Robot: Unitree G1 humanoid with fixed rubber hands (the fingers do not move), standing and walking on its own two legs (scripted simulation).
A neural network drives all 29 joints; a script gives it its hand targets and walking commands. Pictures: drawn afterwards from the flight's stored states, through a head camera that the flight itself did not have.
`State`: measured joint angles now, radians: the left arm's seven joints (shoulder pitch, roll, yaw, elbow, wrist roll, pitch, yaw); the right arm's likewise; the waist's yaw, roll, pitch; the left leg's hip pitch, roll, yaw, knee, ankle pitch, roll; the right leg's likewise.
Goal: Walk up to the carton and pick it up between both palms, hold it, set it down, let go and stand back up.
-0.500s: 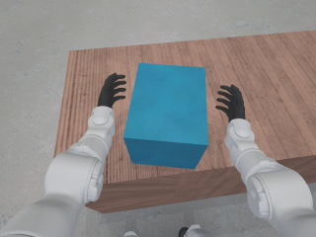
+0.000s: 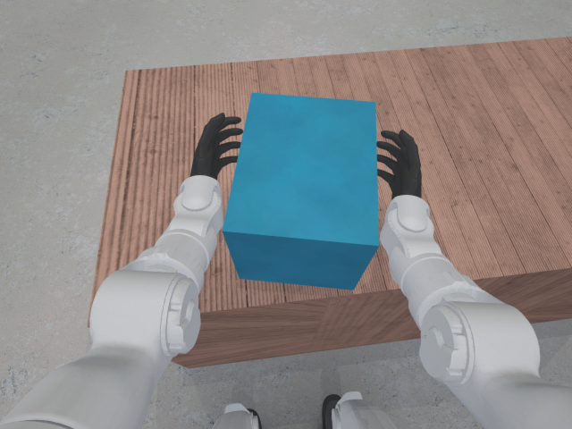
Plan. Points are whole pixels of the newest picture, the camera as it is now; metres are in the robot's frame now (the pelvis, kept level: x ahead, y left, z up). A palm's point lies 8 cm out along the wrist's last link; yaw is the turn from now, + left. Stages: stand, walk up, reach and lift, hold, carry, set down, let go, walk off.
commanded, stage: reach and lift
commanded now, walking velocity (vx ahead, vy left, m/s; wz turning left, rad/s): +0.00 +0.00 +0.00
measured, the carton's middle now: (304, 194) +0.45 -0.03 -0.01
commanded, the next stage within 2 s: none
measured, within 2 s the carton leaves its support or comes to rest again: leaves its support in 1.74 s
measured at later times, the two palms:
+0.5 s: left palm (212, 176) +0.46 +0.10 +0.05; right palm (409, 196) +0.41 -0.17 +0.04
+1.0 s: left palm (213, 177) +0.45 +0.10 +0.05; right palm (410, 195) +0.41 -0.17 +0.04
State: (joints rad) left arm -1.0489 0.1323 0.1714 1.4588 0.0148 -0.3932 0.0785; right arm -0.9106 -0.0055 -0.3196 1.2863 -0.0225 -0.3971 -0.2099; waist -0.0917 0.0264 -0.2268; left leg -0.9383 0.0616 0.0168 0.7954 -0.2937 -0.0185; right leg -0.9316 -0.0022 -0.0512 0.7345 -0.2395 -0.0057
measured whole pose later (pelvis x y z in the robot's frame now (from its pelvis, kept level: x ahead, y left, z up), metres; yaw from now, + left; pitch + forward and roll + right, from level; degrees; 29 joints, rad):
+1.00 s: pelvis +0.05 +0.00 +0.05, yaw +2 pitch +17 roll -2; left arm -0.76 -0.08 0.48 1.16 0.48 -0.42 0.08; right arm -0.63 0.13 -0.74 1.06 -0.51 -0.50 -0.12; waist -0.09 0.00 -0.09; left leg -0.52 0.05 -0.01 0.43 -0.20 -0.02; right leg -0.47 0.00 -0.09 0.31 -0.13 0.00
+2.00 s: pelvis +0.03 -0.01 +0.05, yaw +2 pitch +20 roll -1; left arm -0.79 -0.04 0.38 1.22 0.38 -0.48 0.10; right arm -0.63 0.09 -0.64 1.14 -0.40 -0.63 -0.18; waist -0.07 -0.02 -0.16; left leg -0.60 0.05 0.00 0.37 -0.13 -0.03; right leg -0.55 0.01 -0.08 0.26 -0.06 -0.01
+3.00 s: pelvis +0.04 +0.01 +0.05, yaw +2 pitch +1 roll -2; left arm -0.57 -0.06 0.15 0.59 0.21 0.13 0.11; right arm -0.51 0.00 -0.11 0.77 0.09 -0.12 -0.21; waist -0.03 -0.06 -0.03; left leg -0.19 0.05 0.02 0.38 -0.21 -0.02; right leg -0.14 0.00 -0.07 0.23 -0.11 0.01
